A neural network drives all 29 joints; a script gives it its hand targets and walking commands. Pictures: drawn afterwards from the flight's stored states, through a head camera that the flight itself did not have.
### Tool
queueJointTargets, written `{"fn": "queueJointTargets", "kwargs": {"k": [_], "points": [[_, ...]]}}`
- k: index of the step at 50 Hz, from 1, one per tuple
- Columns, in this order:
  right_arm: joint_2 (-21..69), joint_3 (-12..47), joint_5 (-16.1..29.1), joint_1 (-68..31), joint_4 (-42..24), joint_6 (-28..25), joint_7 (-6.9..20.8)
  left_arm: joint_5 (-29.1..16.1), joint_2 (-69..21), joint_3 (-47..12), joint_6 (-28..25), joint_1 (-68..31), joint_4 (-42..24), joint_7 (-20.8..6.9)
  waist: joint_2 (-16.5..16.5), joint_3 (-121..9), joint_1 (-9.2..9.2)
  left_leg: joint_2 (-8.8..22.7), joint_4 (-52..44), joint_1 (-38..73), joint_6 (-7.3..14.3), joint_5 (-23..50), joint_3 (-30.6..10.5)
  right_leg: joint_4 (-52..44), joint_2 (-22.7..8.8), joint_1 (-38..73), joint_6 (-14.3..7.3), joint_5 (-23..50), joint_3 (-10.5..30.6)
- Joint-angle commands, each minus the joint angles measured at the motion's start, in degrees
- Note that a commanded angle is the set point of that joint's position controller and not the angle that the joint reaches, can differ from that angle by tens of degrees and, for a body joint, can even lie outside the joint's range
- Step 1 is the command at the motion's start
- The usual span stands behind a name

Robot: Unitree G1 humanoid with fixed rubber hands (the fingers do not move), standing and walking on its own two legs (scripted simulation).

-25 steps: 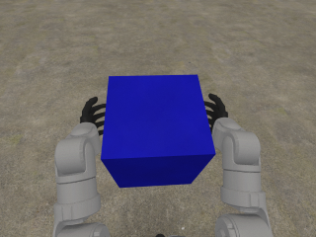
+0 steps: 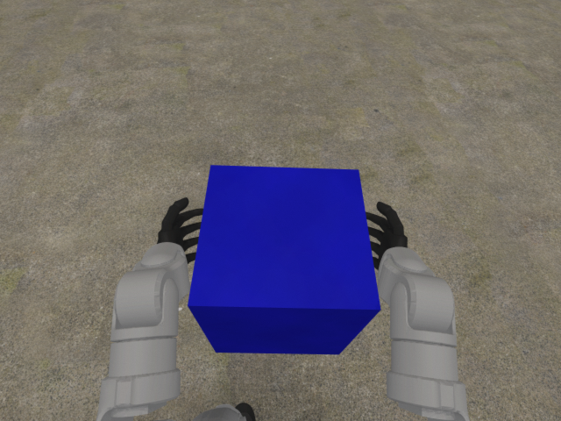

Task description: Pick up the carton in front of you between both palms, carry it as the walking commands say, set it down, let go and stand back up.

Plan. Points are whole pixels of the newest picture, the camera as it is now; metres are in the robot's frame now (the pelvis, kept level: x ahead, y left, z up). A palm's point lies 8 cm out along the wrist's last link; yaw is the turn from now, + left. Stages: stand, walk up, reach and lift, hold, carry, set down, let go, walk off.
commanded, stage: carry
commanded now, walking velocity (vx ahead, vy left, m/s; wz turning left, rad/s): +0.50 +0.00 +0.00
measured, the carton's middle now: (281, 269) +0.33 +0.00 +0.00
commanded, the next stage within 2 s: none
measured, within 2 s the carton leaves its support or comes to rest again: neither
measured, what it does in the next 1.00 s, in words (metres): walks ahead: right foot, then left foot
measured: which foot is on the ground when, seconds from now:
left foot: down 0.00-0.46, up 0.48-0.98, down 1.00-1.00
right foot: up 0.00-0.44, down 0.46-1.00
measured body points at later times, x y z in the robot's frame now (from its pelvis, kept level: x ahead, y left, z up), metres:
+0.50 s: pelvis +0.34 -0.03 +0.00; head +0.32 -0.04 +0.45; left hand +0.60 +0.12 +0.09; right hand +0.61 -0.18 +0.09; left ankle +0.12 +0.07 -0.69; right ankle +0.46 -0.12 -0.72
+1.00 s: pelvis +0.66 +0.00 +0.00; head +0.63 +0.00 +0.45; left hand +0.92 +0.15 +0.10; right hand +0.92 -0.15 +0.11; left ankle +0.80 +0.09 -0.72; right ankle +0.46 -0.12 -0.72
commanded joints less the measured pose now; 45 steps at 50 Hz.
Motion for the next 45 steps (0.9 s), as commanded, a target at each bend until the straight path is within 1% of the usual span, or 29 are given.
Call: {"fn": "queueJointTargets", "kwargs": {"k": [1, 2, 3, 4, 5, 7, 9, 11, 13, 15, 18, 19, 20, 21, 22, 23, 24, 25, 26, 27, 28, 29, 30, 32, 35, 38, 41, 43, 45], "points": [[46.71, 42.33, 16.09, -26.29, -3.83, 1.00, 6.06, -12.82, -50.69, -40.87, 0.72, -27.41, -5.73, -6.90, 10.84, -31.12, -1.91, 22.25, -9.19, 50.78, 8.82, 15.47, -36.46, 21.48, -1.28, -29.10, 0.09, 0.87, 2.98], [47.82, 43.30, 17.41, -27.76, -5.71, 1.27, 6.34, -12.82, -51.19, -40.61, 0.86, -27.66, -6.83, -6.65, 5.53, -27.97, -1.68, 20.84, -10.18, 46.41, 6.68, 18.30, -30.70, 17.81, -3.45, -28.52, 0.17, 4.13, 2.62], [48.51, 43.99, 18.31, -28.42, -7.19, 1.51, 6.64, -12.69, -51.56, -40.52, 1.18, -27.13, -7.39, -6.55, 4.11, -25.62, -1.59, 19.42, -11.55, 42.52, 5.09, 19.17, -26.62, 13.38, -4.70, -27.41, 0.45, 6.24, 2.05], [48.60, 44.44, 18.89, -28.36, -8.52, 1.89, 6.91, -12.15, -51.49, -40.54, 1.51, -25.50, -7.91, -6.48, 4.44, -24.88, -1.40, 18.35, -13.05, 39.81, 3.84, 17.84, -23.91, 10.20, -5.39, -25.21, 0.67, 7.90, 1.71], [48.49, 44.85, 19.49, -27.59, -9.48, 2.36, 7.14, -11.50, -51.34, -40.68, 1.94, -23.49, -8.38, -6.44, 5.40, -24.43, -1.34, 17.90, -13.96, 38.52, 3.27, 17.92, -21.79, 7.39, -5.53, -24.16, 1.05, 8.43, 0.88], [47.47, 45.43, 19.98, -24.22, -11.34, 3.74, 7.64, -10.29, -50.53, -40.91, 3.10, -19.13, -9.61, -6.37, 7.23, -23.50, -1.42, 16.83, -15.26, 38.33, 2.85, 19.37, -17.98, 2.48, -5.10, -24.38, 1.89, 9.77, -1.46], [46.38, 45.47, 19.96, -20.28, -12.96, 5.49, 8.20, -9.61, -49.82, -41.43, 4.56, -15.75, -11.79, -6.39, 8.66, -21.91, -1.39, 15.81, -16.16, 39.23, 2.27, 20.65, -14.96, -1.45, -4.96, -26.69, 2.76, 12.87, -3.34], [45.03, 45.11, 19.65, -17.10, -14.92, 7.32, 8.63, -10.20, -50.18, -42.57, 6.32, -13.69, -14.15, -6.73, 9.59, -18.91, -1.43, 14.72, -17.40, 38.45, 1.58, 20.68, -12.06, -6.14, -5.55, -28.08, 3.20, 17.39, -4.49], [45.00, 44.92, 19.70, -13.89, -17.02, 9.31, 9.06, -11.54, -50.21, -43.44, 8.21, -12.01, -17.31, -7.18, 9.77, -15.53, -1.56, 13.66, -18.44, 37.09, 1.29, 20.49, -9.51, -10.96, -5.66, -27.86, 3.47, 21.05, -5.77], [44.57, 44.23, 19.49, -10.44, -19.21, 11.09, 9.43, -13.09, -50.37, -44.48, 10.23, -10.50, -20.78, -7.66, 9.99, -12.39, -1.67, 12.90, -19.27, 35.59, 1.14, 21.42, -7.31, -15.60, -5.24, -26.25, 3.24, 23.85, -7.56], [44.29, 43.36, 18.80, -6.38, -21.92, 13.48, 9.64, -14.93, -50.15, -45.29, 12.99, -8.80, -25.12, -8.56, 10.52, -8.25, -1.88, 12.79, -19.77, 34.82, 0.69, 24.72, -5.13, -21.72, -4.41, -23.43, 1.79, 27.08, -9.95], [44.35, 43.30, 18.66, -5.29, -22.84, 14.17, 9.64, -15.37, -50.02, -45.39, 13.78, -8.06, -26.30, -8.88, 10.80, -7.59, -1.80, 13.24, -19.42, 34.70, 0.29, 26.72, -4.69, -23.09, -4.25, -21.43, 1.13, 28.02, -10.26], [44.42, 43.42, 18.54, -4.60, -23.94, 14.79, 9.67, -15.74, -49.94, -45.33, 14.46, -7.15, -27.30, -9.20, 11.16, -8.12, -1.47, 13.42, -17.22, 34.46, -0.38, 31.54, -3.75, -24.02, -3.76, -17.57, 0.41, 28.36, -10.79], [43.96, 43.57, 18.65, -5.18, -25.15, 15.36, 9.69, -15.98, -49.36, -45.14, 15.00, -6.68, -28.00, -9.43, 11.94, -10.06, -0.94, 13.14, -13.03, 34.19, -1.13, 36.19, -2.31, -24.33, -2.33, -12.08, -0.06, 27.15, -12.07], [43.21, 43.84, 18.96, -6.22, -26.11, 15.94, 9.65, -16.06, -48.68, -44.76, 15.43, -6.44, -28.26, -9.56, 11.25, -12.53, 0.03, 11.79, -5.97, 32.19, -2.35, 37.65, 0.35, -26.24, -0.10, -4.20, -0.34, 25.43, -14.34], [42.38, 44.14, 19.19, -6.39, -26.76, 16.43, 9.54, -16.15, -48.00, -44.25, 15.86, -6.56, -28.57, -9.68, 8.28, -15.59, 0.69, 9.79, 4.03, 25.40, -3.94, 31.56, 1.78, -26.43, -0.38, 7.53, -0.60, 21.32, -13.51], [41.58, 44.59, 19.53, -7.35, -27.69, 16.94, 9.46, -16.06, -46.90, -43.60, 16.30, -5.97, -28.77, -9.76, 0.41, -19.80, 1.54, 7.46, 18.56, 14.30, -5.36, 15.10, 0.38, -29.40, -11.76, 18.12, -3.24, 9.55, 3.44], [41.89, 45.40, 19.62, -7.92, -29.47, 17.50, 9.40, -16.52, -46.80, -43.75, 16.37, -7.37, -27.94, -10.03, -15.25, -23.79, 0.80, -0.82, 36.92, -3.21, -7.58, -12.31, -2.21, -36.95, -26.91, 29.66, -11.80, 5.15, 31.07], [42.51, 45.88, 20.23, -8.94, -29.16, 17.73, 9.65, -17.06, -48.71, -43.87, 16.51, -5.26, -27.38, -10.33, -13.21, -22.30, 0.53, 0.60, 44.71, -6.49, -5.75, -20.77, -9.39, -40.30, -26.60, 25.01, -12.32, 14.75, 32.88], [44.74, 46.90, 20.77, -9.10, -28.46, 17.60, 9.96, -17.21, -50.50, -44.20, 16.35, -5.92, -28.11, -10.64, -9.36, -21.64, 0.53, 3.83, 46.72, -7.01, -3.98, -19.00, -10.75, -38.78, -24.97, 21.57, -11.17, 20.81, 25.20], [46.55, 47.27, 21.01, -8.80, -27.75, 17.28, 10.23, -17.24, -52.15, -44.46, 16.08, -6.29, -27.97, -10.96, -3.00, -21.05, 0.30, 6.24, 44.65, -6.40, -3.35, -15.62, -11.03, -38.37, -23.34, 17.65, -9.51, 22.27, 19.29], [48.06, 47.41, 20.80, -7.97, -26.72, 16.93, 10.44, -17.23, -53.25, -44.89, 15.76, -6.65, -27.75, -11.23, -0.32, -19.25, 0.01, 8.06, 40.68, -5.14, -3.35, -12.77, -11.30, -39.86, -21.96, 12.77, -7.70, 21.09, 14.59], [49.01, 47.46, 20.33, -6.98, -25.72, 16.59, 10.55, -17.18, -53.71, -45.14, 15.48, -6.47, -27.30, -11.48, -1.37, -18.61, -0.17, 8.77, 36.85, -3.12, -3.64, -10.56, -10.77, -41.43, -20.58, 9.60, -5.90, 17.40, 10.59], [49.92, 47.52, 18.93, -4.83, -23.89, 15.85, 10.54, -16.96, -53.63, -45.22, 15.02, -4.87, -26.37, -12.13, -3.84, -16.97, -0.02, 8.42, 30.51, -2.34, -4.72, -7.98, -7.97, -43.84, -18.68, 6.95, -5.21, 13.91, 5.56], [49.99, 47.62, 17.86, -4.10, -23.16, 14.95, 10.28, -16.82, -52.46, -45.21, 14.47, -4.14, -26.00, -12.87, -5.17, -13.35, -0.02, 8.43, 20.14, -5.40, -6.86, -4.58, -5.04, -47.12, -17.96, 7.17, -6.03, 13.66, 2.24], [49.47, 48.15, 18.39, -5.11, -25.07, 14.67, 9.89, -16.84, -51.19, -45.11, 14.16, -4.44, -27.52, -12.83, -5.18, -10.27, 0.04, 8.12, 10.95, -7.70, -7.73, 0.27, -2.92, -47.57, -16.28, 9.63, -5.81, 17.60, -0.82], [47.35, 48.28, 18.95, -5.27, -27.18, 15.33, 9.32, -16.26, -48.82, -44.23, 14.61, -3.60, -28.72, -12.11, -5.41, -8.60, 0.27, 7.30, 5.72, -8.07, -7.36, 3.70, -1.30, -46.45, -15.77, 12.52, -5.70, 24.32, -2.89], [45.20, 47.95, 19.06, -5.56, -27.67, 16.07, 8.96, -15.69, -46.78, -43.49, 15.23, -3.10, -28.66, -11.45, -5.78, -7.30, 0.48, 6.50, 3.09, -8.44, -6.76, 4.21, -0.38, -44.66, -15.65, 14.82, -5.73, 29.94, -4.02], [43.24, 47.40, 19.18, -5.71, -27.74, 16.82, 8.70, -15.45, -45.20, -43.03, 15.93, -3.20, -28.48, -10.79, -6.66, -5.74, 0.48, 5.86, 0.39, -7.33, -5.79, 4.11, 0.35, -43.47, -15.97, 16.08, -5.21, 33.97, -4.75]]}}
